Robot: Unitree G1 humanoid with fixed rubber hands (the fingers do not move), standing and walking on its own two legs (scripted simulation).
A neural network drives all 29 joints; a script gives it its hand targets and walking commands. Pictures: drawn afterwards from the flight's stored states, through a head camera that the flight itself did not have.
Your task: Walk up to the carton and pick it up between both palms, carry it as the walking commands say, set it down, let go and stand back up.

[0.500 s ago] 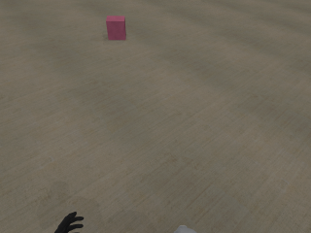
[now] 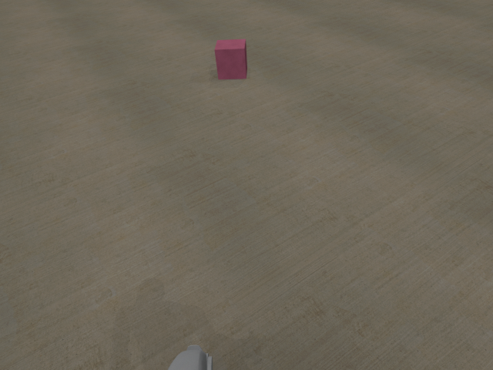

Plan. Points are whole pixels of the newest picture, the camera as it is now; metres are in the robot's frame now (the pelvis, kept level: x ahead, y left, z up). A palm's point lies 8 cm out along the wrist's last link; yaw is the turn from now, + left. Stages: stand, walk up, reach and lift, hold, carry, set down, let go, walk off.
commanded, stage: walk up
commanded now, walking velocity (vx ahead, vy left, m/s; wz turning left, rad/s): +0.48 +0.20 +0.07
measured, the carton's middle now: (231, 59) +2.60 +0.28 -0.65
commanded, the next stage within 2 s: none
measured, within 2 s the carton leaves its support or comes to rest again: neither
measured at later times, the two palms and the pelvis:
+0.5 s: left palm (91, 292) +0.32 +0.37 -0.14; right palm (335, 360) +0.19 -0.14 -0.11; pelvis +0.25 +0.11 +0.00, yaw +2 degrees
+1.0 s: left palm (147, 203) +0.55 +0.30 -0.12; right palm (350, 224) +0.51 -0.23 -0.16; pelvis +0.51 +0.03 -0.01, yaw +2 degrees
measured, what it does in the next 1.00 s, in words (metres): walks ahead: left foot, then right foot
